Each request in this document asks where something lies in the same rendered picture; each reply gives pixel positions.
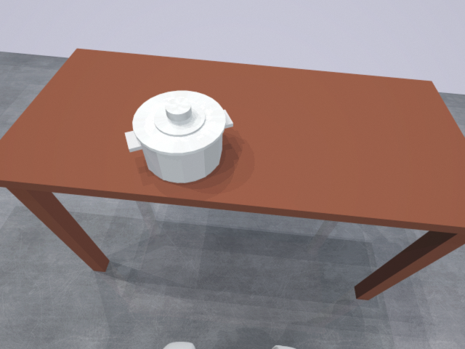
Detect lid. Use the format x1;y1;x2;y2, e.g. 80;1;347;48
132;91;226;156

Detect table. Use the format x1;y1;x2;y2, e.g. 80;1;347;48
0;49;465;300

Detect knob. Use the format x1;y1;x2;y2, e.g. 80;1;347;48
165;97;192;121

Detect pot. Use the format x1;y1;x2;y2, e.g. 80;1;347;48
125;110;233;183

